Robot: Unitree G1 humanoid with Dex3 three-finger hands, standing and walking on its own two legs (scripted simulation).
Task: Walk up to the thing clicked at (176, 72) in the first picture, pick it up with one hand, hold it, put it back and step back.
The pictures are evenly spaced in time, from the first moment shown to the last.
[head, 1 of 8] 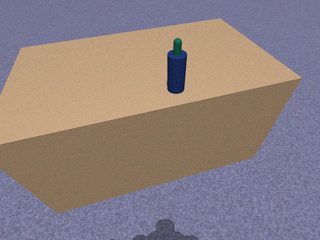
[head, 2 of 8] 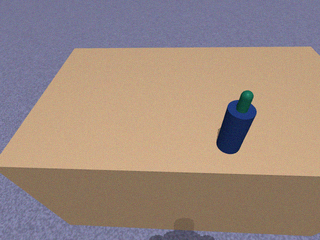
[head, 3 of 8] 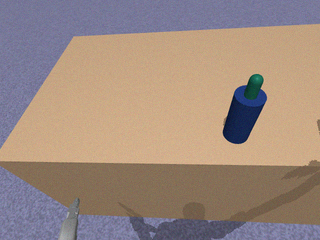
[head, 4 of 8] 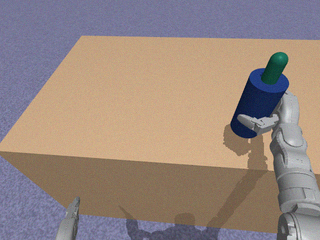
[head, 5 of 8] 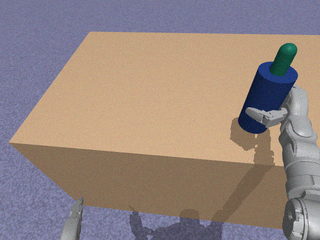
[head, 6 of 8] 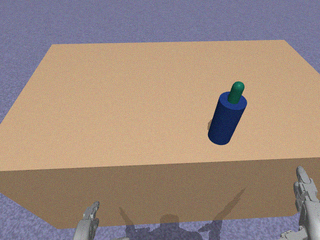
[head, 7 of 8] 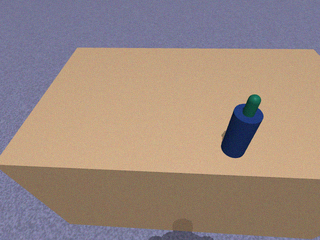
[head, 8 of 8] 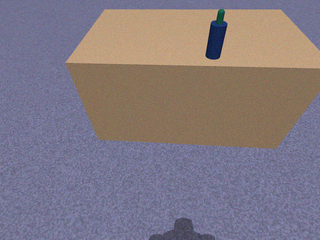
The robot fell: no
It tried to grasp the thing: yes
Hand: right
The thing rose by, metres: 0.23
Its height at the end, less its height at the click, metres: +0.00
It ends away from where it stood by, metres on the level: 0.01
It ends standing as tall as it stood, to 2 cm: yes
